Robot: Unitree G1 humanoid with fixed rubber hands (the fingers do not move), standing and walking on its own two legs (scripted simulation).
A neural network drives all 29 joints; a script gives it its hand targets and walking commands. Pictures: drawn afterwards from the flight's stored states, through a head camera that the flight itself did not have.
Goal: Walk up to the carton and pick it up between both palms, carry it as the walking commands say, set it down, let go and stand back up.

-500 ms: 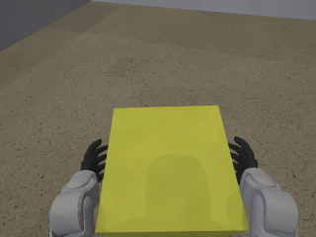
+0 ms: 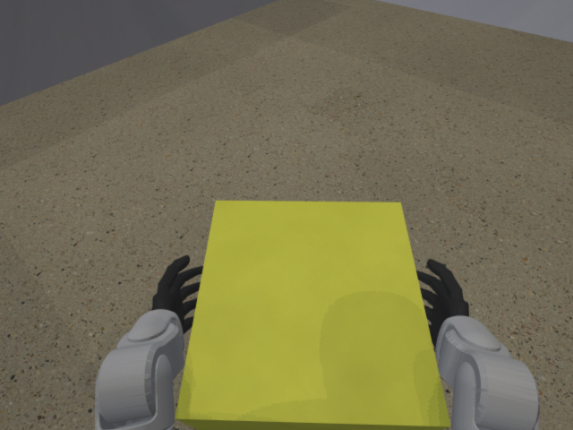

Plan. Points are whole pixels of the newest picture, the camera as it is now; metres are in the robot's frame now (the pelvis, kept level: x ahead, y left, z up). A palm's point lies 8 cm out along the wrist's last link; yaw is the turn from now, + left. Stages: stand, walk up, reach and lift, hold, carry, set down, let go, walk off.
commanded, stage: carry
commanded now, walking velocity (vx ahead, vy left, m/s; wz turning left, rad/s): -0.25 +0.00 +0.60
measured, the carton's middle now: (305, 328) +0.28 +0.00 +0.01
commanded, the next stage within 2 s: none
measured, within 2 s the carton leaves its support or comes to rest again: neither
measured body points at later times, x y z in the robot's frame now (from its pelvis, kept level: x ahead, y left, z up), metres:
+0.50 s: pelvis -0.16 +0.03 +0.00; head -0.13 +0.06 +0.45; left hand +0.02 +0.29 +0.05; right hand +0.16 -0.02 +0.07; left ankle -0.13 +0.16 -0.73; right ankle -0.13 -0.10 -0.66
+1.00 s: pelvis -0.31 -0.02 +0.00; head -0.29 -0.02 +0.44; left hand -0.17 +0.27 +0.07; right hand +0.02 -0.01 +0.07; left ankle -0.40 +0.08 -0.73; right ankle -0.20 -0.10 -0.73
